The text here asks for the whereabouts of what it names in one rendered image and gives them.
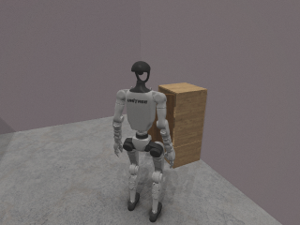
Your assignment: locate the robot left hand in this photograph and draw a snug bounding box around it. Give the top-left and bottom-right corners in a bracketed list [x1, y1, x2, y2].
[113, 141, 124, 157]

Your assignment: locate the right robot forearm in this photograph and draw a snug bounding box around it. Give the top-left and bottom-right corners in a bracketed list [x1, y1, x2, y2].
[160, 120, 173, 152]

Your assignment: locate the left robot forearm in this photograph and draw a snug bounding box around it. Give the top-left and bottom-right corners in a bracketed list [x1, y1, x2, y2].
[112, 120, 122, 143]

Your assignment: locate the robot right hand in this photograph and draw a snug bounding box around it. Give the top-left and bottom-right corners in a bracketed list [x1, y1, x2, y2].
[164, 149, 175, 168]

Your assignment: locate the cupboard door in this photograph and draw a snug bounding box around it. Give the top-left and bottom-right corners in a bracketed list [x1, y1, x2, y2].
[147, 94, 175, 143]

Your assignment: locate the robot right thigh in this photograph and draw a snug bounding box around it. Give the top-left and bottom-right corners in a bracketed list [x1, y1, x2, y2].
[148, 141, 165, 184]

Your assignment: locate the right robot upper arm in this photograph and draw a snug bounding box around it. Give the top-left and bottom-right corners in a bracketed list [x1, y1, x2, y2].
[153, 91, 167, 129]

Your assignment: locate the robot head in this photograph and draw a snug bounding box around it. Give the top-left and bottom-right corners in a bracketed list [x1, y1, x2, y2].
[129, 61, 151, 93]

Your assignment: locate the left robot upper arm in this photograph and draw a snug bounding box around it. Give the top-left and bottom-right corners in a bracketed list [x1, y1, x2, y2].
[113, 89, 128, 124]

